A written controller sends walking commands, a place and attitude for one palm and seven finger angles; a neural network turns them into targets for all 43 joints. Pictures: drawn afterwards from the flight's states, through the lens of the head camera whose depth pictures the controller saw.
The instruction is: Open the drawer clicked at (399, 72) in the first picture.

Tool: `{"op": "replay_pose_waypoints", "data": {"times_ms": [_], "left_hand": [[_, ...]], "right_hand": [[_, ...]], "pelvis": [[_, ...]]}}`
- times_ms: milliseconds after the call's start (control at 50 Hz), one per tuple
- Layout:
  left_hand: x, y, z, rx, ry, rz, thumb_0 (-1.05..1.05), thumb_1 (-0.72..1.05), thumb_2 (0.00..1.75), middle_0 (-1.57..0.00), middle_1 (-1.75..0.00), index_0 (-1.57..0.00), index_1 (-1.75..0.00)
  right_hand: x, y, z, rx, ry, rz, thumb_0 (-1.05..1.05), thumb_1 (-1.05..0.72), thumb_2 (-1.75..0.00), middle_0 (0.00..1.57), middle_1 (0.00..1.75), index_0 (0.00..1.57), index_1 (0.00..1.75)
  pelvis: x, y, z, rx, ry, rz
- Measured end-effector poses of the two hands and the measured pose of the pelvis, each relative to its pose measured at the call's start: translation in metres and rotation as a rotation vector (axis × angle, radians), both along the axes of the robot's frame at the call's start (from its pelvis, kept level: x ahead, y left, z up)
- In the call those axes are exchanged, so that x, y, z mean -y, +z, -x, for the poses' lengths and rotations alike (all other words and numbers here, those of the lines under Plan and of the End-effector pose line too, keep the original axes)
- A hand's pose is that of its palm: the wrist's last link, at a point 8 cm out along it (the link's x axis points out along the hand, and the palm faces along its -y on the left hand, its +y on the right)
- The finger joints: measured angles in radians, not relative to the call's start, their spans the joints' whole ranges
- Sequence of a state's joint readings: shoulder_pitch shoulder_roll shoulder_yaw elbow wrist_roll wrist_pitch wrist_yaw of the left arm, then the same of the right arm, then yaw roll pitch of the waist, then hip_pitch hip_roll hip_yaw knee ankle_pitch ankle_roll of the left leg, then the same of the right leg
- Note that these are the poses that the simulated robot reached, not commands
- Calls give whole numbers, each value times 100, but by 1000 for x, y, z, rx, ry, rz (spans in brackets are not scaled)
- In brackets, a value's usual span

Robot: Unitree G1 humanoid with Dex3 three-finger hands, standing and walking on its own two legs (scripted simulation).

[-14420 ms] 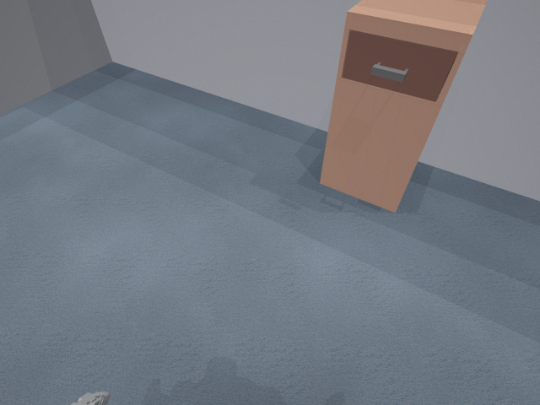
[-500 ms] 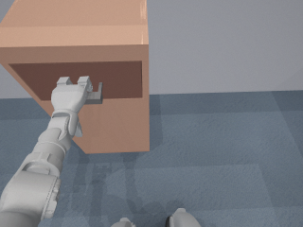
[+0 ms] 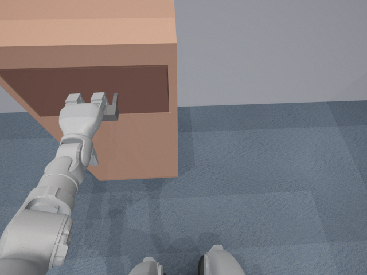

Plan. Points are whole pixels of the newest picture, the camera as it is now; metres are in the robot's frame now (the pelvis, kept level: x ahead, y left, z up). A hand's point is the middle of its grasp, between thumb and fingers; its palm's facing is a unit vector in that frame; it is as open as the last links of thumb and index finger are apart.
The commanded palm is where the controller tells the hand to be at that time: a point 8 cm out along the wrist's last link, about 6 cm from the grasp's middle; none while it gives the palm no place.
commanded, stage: lower the fingers behind the handle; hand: left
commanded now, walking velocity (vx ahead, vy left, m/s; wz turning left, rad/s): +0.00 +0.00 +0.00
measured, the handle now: (94, 105) +0.51 +0.21 -0.01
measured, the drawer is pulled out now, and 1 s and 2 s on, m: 0.00 0.00 0.11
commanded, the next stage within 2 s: close the thumb around the handle in 0.12 s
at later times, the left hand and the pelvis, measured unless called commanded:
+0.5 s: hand (90, 130) +0.45 +0.22 -0.02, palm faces -0.06 -0.03 -1.00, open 11.6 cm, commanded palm +0.43 +0.21 +0.03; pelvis +0.00 +0.00 +0.00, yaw +0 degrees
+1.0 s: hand (91, 130) +0.45 +0.22 -0.02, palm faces -0.05 -0.03 -1.00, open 6.5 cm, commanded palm +0.43 +0.22 +0.03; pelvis +0.01 +0.00 +0.00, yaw +0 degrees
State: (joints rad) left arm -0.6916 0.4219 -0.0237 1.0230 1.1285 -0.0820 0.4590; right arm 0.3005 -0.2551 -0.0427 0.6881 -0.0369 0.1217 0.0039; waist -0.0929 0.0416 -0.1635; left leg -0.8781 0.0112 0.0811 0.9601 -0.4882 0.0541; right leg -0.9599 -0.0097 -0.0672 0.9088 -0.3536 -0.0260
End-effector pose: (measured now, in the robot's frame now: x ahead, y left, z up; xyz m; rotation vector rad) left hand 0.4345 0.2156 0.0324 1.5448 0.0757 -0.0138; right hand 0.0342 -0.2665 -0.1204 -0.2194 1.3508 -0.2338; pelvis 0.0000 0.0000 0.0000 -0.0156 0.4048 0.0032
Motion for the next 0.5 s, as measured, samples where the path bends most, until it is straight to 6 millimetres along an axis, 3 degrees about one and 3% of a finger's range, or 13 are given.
{"op": "replay_pose_waypoints", "data": {"times_ms": [300,500], "left_hand": [[-1,0,-2,2,-12,4,0,-47,31,-31,-121,-32,-121],[-1,1,0,1,-8,7,0,-14,45,-31,-124,-34,-124]], "right_hand": [[4,1,-6,10,10,11,0,-90,-90,20,30,20,30],[2,3,-4,3,-2,3,0,-90,-90,20,30,20,30]], "pelvis": [[1,-1,-2,-7,4,1],[0,2,-4,0,-1,1]]}}
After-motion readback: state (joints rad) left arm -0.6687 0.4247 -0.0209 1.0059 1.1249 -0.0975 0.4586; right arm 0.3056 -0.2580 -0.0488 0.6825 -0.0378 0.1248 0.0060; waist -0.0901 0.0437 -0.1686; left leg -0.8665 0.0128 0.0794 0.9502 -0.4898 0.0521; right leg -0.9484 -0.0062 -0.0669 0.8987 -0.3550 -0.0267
